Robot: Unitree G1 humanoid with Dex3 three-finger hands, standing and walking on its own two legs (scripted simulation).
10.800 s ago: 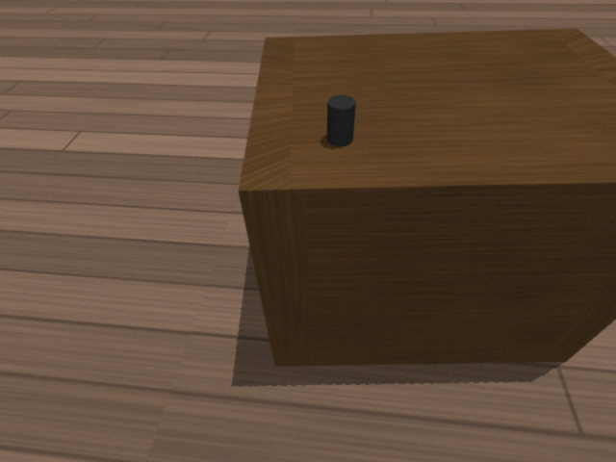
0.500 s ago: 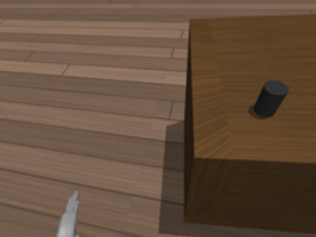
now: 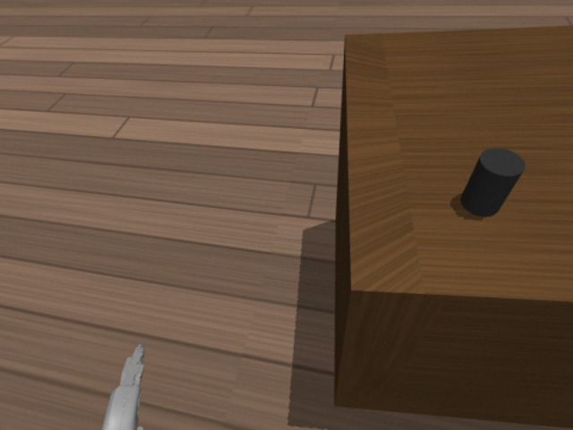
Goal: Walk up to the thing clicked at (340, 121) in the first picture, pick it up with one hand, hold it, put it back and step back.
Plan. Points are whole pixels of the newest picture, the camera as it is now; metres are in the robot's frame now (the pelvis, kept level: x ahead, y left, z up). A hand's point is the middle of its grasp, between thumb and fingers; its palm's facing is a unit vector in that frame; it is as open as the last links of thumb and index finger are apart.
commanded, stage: approach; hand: right
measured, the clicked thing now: (490, 183) +0.47 -0.24 +0.08
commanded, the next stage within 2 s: close in in 0.48 s
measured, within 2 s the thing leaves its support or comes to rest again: neither
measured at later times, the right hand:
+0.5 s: hand out of the picture +0.42 -0.34 +0.14, palm faces +0.12 +0.99 +0.06, open 17.5 cm
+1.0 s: hand (518, 171) +0.47 -0.27 +0.10, palm faces +0.20 +0.98 +0.04, open 17.8 cm
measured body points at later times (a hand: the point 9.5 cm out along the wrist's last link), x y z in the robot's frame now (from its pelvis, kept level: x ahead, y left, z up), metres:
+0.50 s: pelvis -0.01 +0.00 -0.01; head +0.06 -0.03 +0.43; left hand +0.13 +0.26 -0.06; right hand +0.41 -0.39 +0.14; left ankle -0.03 +0.15 -0.73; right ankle -0.01 -0.12 -0.73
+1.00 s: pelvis -0.02 +0.00 -0.03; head +0.06 -0.02 +0.41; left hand +0.12 +0.27 -0.07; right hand +0.45 -0.32 +0.10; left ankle -0.03 +0.15 -0.73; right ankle -0.01 -0.12 -0.73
